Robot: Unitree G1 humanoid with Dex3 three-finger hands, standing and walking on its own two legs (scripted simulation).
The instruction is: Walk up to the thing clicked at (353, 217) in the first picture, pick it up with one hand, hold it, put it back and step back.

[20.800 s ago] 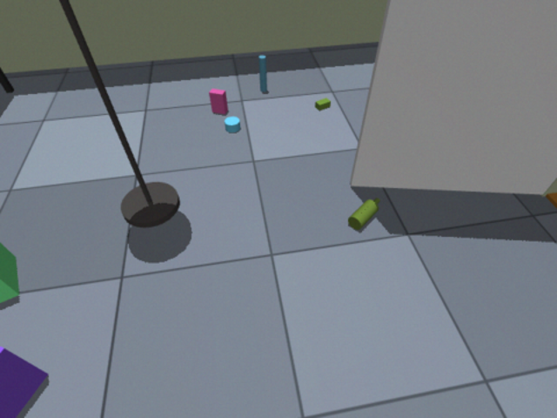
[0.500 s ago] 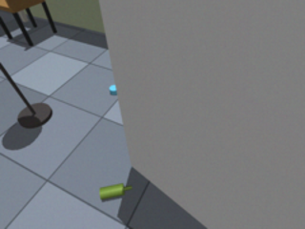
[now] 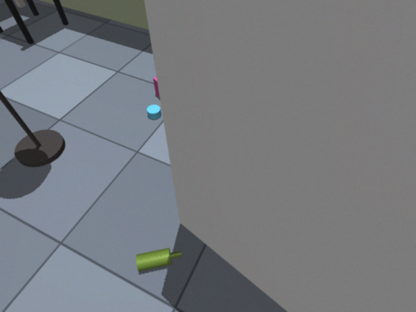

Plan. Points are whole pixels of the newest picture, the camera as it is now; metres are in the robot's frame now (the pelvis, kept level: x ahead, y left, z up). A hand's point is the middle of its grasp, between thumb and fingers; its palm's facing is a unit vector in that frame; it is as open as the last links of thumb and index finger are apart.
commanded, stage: walk up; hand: left
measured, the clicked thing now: (159, 258) +0.44 +0.22 -0.74
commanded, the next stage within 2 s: none
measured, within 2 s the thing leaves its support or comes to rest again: neither
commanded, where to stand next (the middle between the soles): +0.05 +0.00 m, yaw +0 degrees
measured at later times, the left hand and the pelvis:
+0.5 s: hand (100, 307) +0.17 +0.24 -0.15, palm faces -0.03 -0.96 -0.29, open 7.4 cm; pelvis +0.03 +0.01 +0.00, yaw +0 degrees
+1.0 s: hand out of the picture +0.09 +0.24 -0.15, palm faces +0.02 -0.95 -0.33, open 7.4 cm; pelvis +0.03 -0.01 +0.01, yaw +1 degrees
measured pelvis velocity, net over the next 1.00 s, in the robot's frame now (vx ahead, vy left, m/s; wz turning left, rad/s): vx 0.03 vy -0.01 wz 0.01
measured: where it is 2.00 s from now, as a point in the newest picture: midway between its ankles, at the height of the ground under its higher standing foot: outside the picture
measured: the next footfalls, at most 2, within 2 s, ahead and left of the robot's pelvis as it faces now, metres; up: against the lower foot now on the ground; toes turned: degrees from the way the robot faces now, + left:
right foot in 0.08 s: +0.12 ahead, -0.11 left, +0.00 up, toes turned -1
